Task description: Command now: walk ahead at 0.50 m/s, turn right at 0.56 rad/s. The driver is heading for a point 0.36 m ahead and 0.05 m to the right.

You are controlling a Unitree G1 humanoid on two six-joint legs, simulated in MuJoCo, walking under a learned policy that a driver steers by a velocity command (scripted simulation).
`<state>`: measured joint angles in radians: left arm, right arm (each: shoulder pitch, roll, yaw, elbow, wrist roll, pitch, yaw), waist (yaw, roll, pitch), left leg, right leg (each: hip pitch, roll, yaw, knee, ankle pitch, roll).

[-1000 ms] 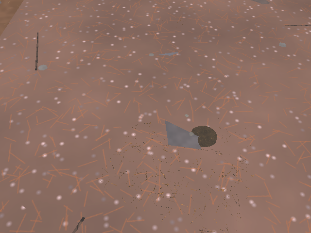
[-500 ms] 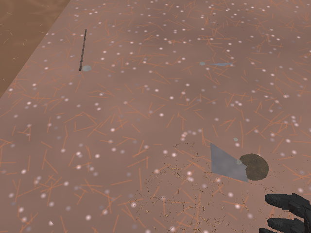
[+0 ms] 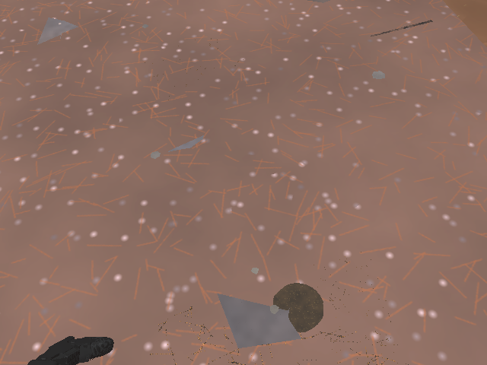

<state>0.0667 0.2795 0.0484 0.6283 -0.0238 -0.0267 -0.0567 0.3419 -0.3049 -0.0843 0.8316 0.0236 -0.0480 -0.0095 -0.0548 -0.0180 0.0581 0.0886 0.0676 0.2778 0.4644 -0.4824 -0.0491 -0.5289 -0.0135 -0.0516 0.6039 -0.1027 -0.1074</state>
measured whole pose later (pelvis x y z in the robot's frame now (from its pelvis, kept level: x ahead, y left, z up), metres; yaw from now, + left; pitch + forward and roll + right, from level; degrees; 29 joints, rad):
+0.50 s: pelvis +0.27 +0.01 +0.01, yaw -14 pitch +1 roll +0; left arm 0.30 0.31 0.06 0.74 0.00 -0.02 0.02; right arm 0.06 -0.27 -0.03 0.69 -0.04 -0.11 0.03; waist 0.06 0.00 0.04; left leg -0.47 -0.03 0.00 0.50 -0.04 0.03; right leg -0.18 0.10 0.17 0.74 -0.50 -0.03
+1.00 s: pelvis +0.35 -0.02 +0.02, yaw -14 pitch -1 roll +1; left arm 0.25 0.23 0.03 0.81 0.01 0.00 0.03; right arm 0.15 -0.24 -0.02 0.84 -0.01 -0.02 0.01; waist 0.00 0.01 0.03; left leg -0.29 -0.02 0.00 0.53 -0.22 0.01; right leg -0.21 -0.01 0.06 0.57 -0.34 0.02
